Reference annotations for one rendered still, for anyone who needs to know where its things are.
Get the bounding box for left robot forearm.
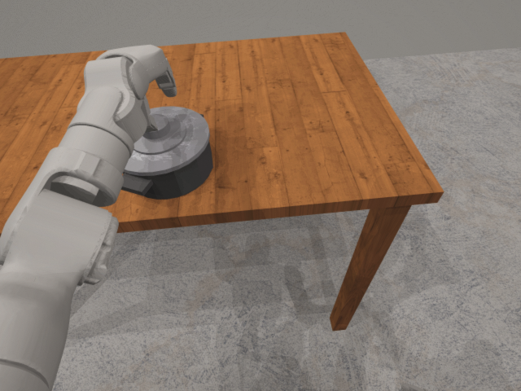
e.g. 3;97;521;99
0;51;149;266

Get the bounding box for robot left upper arm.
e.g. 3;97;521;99
0;189;119;391

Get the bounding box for knob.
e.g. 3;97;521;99
143;114;171;139

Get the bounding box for pot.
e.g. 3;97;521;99
121;114;213;200

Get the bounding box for lid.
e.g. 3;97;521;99
124;106;210;176

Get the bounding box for left robot hand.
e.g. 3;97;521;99
96;45;177;132

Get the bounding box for table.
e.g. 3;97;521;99
0;32;444;331

